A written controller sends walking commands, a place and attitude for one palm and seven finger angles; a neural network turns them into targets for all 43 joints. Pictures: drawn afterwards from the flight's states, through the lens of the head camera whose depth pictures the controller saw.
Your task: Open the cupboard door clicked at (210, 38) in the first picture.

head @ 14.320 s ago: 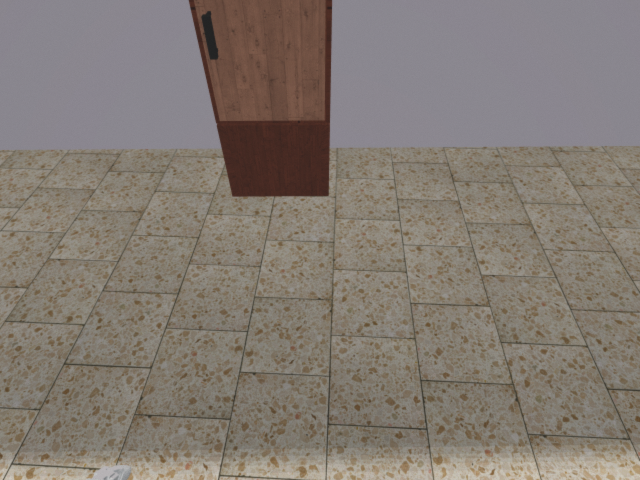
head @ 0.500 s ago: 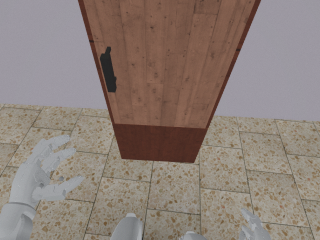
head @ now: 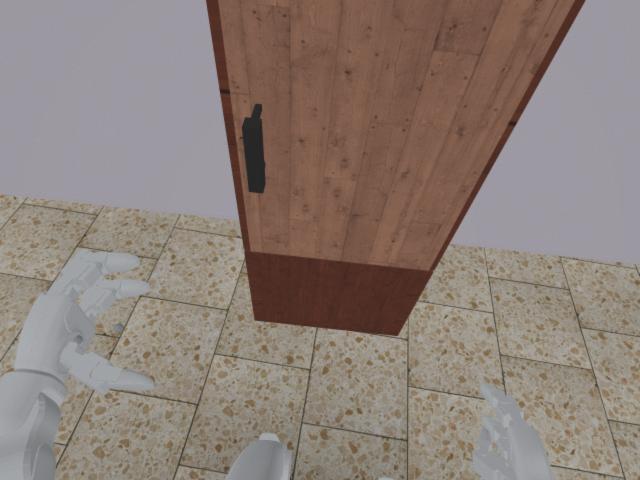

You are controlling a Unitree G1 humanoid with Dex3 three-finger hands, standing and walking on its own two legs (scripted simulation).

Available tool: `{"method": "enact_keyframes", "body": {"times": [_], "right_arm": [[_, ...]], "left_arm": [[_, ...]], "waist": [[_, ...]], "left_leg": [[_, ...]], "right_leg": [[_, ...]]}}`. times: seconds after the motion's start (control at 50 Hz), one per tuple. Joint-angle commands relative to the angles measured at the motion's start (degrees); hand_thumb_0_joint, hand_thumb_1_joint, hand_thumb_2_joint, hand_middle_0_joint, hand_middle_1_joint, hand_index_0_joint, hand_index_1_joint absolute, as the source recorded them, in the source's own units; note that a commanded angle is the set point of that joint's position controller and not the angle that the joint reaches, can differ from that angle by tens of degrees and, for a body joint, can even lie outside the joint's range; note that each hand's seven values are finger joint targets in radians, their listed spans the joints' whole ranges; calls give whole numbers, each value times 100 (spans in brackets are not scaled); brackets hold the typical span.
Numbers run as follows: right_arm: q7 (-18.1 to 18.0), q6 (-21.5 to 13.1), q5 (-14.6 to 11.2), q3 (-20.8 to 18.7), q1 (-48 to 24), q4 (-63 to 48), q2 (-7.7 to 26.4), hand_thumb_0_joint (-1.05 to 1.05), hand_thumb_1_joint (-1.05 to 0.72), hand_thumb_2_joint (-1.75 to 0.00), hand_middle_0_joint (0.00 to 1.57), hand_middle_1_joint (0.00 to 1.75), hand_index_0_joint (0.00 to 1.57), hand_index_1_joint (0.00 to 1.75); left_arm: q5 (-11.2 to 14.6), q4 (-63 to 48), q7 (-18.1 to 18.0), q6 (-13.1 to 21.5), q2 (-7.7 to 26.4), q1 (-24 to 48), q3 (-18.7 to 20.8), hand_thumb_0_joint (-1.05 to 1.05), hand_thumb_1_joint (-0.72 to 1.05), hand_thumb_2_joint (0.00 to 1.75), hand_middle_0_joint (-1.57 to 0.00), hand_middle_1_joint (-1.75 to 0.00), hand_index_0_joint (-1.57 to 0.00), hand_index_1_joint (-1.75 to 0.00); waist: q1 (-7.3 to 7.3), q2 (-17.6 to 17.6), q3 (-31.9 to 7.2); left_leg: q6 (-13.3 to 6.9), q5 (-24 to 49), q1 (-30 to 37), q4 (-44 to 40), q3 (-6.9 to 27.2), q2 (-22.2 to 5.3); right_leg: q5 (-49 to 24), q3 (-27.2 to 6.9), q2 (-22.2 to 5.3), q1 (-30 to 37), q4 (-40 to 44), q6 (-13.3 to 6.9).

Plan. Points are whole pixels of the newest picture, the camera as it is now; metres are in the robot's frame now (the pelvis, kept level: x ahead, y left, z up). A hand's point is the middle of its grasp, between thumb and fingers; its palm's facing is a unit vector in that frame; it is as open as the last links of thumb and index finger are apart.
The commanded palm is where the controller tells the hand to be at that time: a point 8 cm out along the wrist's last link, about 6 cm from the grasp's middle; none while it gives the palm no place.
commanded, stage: raise the hand with hooked fingers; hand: left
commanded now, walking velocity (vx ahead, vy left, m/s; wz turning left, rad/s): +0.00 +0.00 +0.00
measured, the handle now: (257, 149) +0.59 +0.15 +0.05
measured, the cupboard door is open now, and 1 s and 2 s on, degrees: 0 0 0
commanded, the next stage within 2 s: move the hooked fingers beside the handle in 0.82 s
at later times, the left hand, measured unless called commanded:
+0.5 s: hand (127, 293) +0.30 +0.25 +0.07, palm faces -0.02 -1.00 -0.03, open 14.0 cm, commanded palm +0.27 +0.29 +0.07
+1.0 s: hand (134, 292) +0.30 +0.24 +0.07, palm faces +0.00 -1.00 -0.03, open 14.0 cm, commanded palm +0.29 +0.28 +0.07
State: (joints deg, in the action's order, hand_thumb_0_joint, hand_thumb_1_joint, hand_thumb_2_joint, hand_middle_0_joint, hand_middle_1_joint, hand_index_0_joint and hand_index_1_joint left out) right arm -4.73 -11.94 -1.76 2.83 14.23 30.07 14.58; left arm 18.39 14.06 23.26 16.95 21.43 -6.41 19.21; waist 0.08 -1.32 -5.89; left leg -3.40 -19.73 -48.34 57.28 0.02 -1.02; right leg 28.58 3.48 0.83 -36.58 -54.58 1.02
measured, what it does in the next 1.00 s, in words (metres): stands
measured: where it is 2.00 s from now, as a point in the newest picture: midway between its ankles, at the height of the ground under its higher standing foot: outside the picture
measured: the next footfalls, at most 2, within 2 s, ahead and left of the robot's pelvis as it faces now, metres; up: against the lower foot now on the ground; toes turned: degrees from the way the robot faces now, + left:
none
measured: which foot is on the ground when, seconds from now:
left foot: down 0.00-1.00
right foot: down 0.00-1.00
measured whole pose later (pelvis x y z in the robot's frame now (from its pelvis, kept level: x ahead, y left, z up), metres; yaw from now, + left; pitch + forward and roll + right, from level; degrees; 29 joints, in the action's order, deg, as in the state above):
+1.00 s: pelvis +0.01 -0.03 +0.00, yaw +0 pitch +11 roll -3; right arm -5.6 -9.9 -2.7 2.5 16.6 31.6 16.0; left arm 21.3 27.2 30.8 17.3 24.1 3.5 23.6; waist -0.1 -2.6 -6.3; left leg -1.0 -19.9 -47.4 56.0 0.8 -2.3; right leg 29.3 3.8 2.3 -36.4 -54.5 -1.0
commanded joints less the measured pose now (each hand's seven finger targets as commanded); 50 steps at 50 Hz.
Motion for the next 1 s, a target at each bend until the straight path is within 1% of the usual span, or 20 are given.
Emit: {"method": "enact_keyframes", "body": {"times": [0.0,0.06,0.18,0.28,0.3,0.34,0.4,0.54,0.58,0.62,0.7,0.72,0.74,0.78,0.8,0.84,0.86,0.88,0.94,0.98], "right_arm": [[-82,-224,-32,-422,-14,-720,975,0,-90,-90,20,30,20,30],[-106,-210,-27,-412,6,-678,990,0,-90,-90,20,30,20,30],[-128,-191,-55,-392,32,-668,1002,0,-90,-90,20,30,20,30],[-151,-159,-70,-411,111,-622,1021,0,-90,-90,20,30,20,30],[-156,-145,-69,-413,142,-604,1024,0,-90,-90,20,30,20,30],[-131,-152,-83,-429,141,-618,1011,0,-90,-90,20,30,20,30],[-94,-141,-76,-448,193,-635,1016,0,-90,-90,20,30,20,30],[-77,-104,-81,-459,179,-662,971,0,-90,-90,20,30,20,30],[-90,-98,-78,-456,164,-651,965,0,-90,-90,20,30,20,30],[-93,-90,-96,-443,147,-636,943,0,-90,-90,20,30,20,30],[-114,-70,-104,-433,147,-623,945,0,-90,-90,20,30,20,30],[-114,-77,-110,-438,137,-633,952,0,-90,-90,20,30,20,30],[-116,-70,-109,-435,145,-636,955,0,-90,-90,20,30,20,30],[-116,-73,-107,-422,129,-642,957,0,-90,-90,20,30,20,30],[-112,-64,-111,-418,131,-644,952,0,-90,-90,20,30,20,30],[-114,-60,-115,-418,126,-646,954,0,-90,-90,20,30,20,30],[-116,-61,-99,-419,139,-643,966,0,-90,-90,20,30,20,30],[-118,-59,-109,-421,120,-640,969,0,-90,-90,20,30,20,30],[-145,-60,-112,-409,118,-588,970,0,-90,-90,20,30,20,30],[-194,-57,-107,-403,159,-484,1014,0,-90,-90,20,30,20,30]], "left_arm": [[161,-1033,202,277,1187,1131,513,0,-50,30,-30,-120,-30,-120],[227,-813,312,249,1388,1323,707,0,-50,30,-30,-120,-30,-120],[303,-557,536,213,1603,1690,835,0,-50,30,-30,-120,-30,-120],[402,-154,719,159,1817,1852,1032,0,-50,30,-30,-120,-30,-120],[413,-12,756,151,1818,1888,1038,0,-50,30,-30,-120,-30,-120],[452,-2,827,182,1691,1822,942,0,-50,30,-30,-120,-30,-120],[483,152,887,180,1702,1693,960,0,-50,30,-30,-120,-30,-120],[469,-109,725,363,1880,1782,1140,0,-50,30,-30,-120,-30,-120],[494,-123,704,402,1921,1805,1190,0,-50,30,-30,-120,-30,-120],[483,-119,708,425,1796,1860,1066,0,-50,30,-30,-120,-30,-120],[471,-4,719,380,1780,1827,1039,0,-50,30,-30,-120,-30,-120],[462,-99,729,387,1773,1870,1009,0,-50,30,-30,-120,-30,-120],[464,19,732,350,1774,1819,1030,0,-50,30,-30,-120,-30,-120],[492,6,744,347,1802,1876,1048,0,-50,30,-30,-120,-30,-120],[496,59,753,341,1754,1882,1014,0,-50,30,-30,-120,-30,-120],[486,122,772,335,1710,1873,970,0,-50,30,-30,-120,-30,-120],[521,95,785,348,1741,1930,1013,0,-50,30,-30,-120,-30,-120],[495,93,789,360,1756,1949,1000,0,-50,30,-30,-120,-30,-120],[430,179,767,362,1620,2480,788,0,-50,30,-30,-120,-30,-120],[368,452,730,370,1692,3036,753,0,-50,30,-30,-120,-30,-120]], "waist": [[89,-725,-1204],[67,-671,-1186],[68,-675,-1237],[51,-482,-1299],[75,-335,-1276],[36,-494,-1318],[25,-223,-1317],[-15,-499,-1396],[3,-301,-1438],[30,-519,-1324],[37,-389,-1297],[28,-509,-1383],[43,-377,-1293],[13,-421,-1318],[40,-304,-1321],[38,-379,-1258],[42,-235,-1287],[23,-290,-1367],[156,-427,-1197],[247,-272,-1132]], "left_leg": [[320,-221,2528,-1369,846,-147],[286,-83,2443,-1301,755,-102],[252,175,2453,-1261,612,-71],[186,511,2275,-1099,409,-12],[172,511,2212,-1075,386,-10],[169,609,2195,-1026,337,9],[132,783,1965,-883,254,37],[123,713,1953,-828,194,29],[111,741,1826,-755,178,22],[123,628,1854,-796,179,22],[113,630,1847,-809,193,14],[115,645,1933,-832,197,19],[111,611,1905,-845,204,18],[119,643,1895,-838,207,19],[115,607,1875,-839,214,25],[118,605,1892,-848,219,25],[100,682,1849,-793,223,33],[115,674,1879,-809,225,21],[125,393,1944,-845,278,5],[123,183,1855,-804,329,-22]], "right_leg": [[-464,158,266,-885,741,-293],[-549,121,288,-738,822,-314],[-649,80,286,-595,931,-305],[-873,-23,275,-369,1039,-278],[-881,-40,279,-363,1059,-262],[-963,-71,262,-326,1043,-264],[-1212,-174,246,-214,1031,-230],[-1113,-290,221,-229,1002,-205],[-1181,-391,215,-139,998,-165],[-1053,-354,211,-241,1014,-176],[-1081,-362,219,-234,1031,-167],[-1088,-324,219,-244,1006,-175],[-1075,-313,226,-275,1033,-168],[-1102,-314,229,-246,1011,-179],[-1079,-316,233,-242,1018,-170],[-1081,-291,230,-300,1017,-179],[-1156,-315,249,-251,994,-178],[-1151,-305,230,-256,977,-180],[-843,-230,240,-570,973,-191],[-601,-258,242,-739,968,-197]]}}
